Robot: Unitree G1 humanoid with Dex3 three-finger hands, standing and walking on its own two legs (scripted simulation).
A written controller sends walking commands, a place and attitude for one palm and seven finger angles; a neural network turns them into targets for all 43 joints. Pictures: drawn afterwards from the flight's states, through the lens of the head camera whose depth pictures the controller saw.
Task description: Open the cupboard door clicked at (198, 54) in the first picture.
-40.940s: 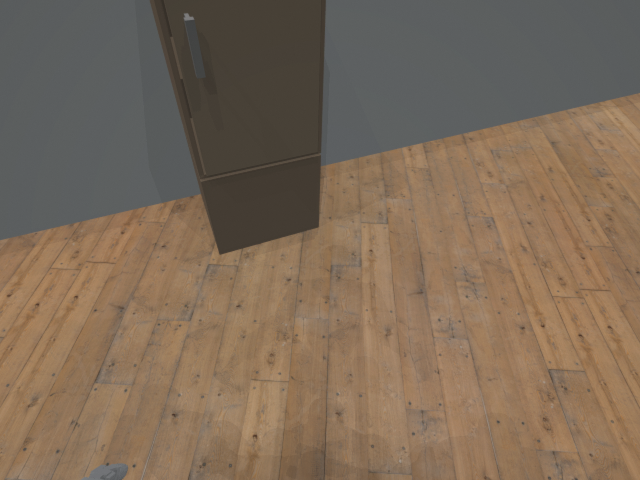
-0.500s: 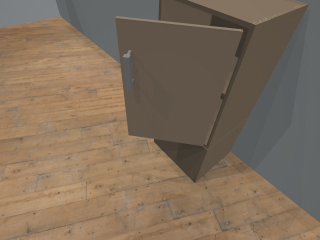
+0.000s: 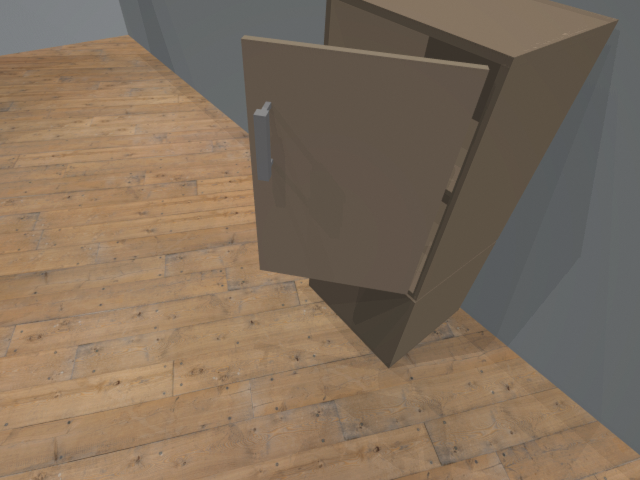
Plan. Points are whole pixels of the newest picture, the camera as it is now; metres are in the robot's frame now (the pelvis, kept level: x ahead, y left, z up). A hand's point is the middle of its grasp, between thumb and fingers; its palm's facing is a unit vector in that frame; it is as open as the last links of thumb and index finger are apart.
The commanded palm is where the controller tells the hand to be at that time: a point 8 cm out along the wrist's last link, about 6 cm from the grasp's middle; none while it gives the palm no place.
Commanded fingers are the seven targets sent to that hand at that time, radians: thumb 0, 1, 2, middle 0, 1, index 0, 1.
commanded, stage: look again from close up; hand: left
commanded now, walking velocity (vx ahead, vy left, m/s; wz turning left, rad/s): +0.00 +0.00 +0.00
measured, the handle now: (265, 141) +0.68 +0.15 +0.08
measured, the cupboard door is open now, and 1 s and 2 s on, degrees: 41 41 41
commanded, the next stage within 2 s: shuffle to correct the standing spot in 0.30 s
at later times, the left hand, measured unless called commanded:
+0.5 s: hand out of the picture -0.01 +0.18 -0.18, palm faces +0.02 -0.98 -0.18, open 7.4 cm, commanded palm none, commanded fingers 0.00 0.90 0.90 -0.20 -0.30 -0.20 -0.30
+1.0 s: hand out of the picture +0.11 +0.17 -0.18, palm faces -0.09 -0.98 -0.15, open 7.4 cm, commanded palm none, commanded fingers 0.00 0.90 0.90 -0.20 -0.30 -0.20 -0.30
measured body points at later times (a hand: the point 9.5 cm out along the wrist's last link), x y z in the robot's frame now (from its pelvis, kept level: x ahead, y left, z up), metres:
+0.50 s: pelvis +0.02 +0.01 +0.00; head +0.02 +0.02 +0.45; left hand -0.01 +0.23 -0.16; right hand +0.02 -0.23 -0.15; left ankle +0.09 +0.09 -0.74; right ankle +0.03 -0.13 -0.74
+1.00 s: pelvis +0.11 +0.00 +0.00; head +0.13 +0.01 +0.45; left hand +0.12 +0.22 -0.16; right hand +0.08 -0.22 -0.16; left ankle +0.09 +0.09 -0.74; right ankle +0.07 -0.10 -0.71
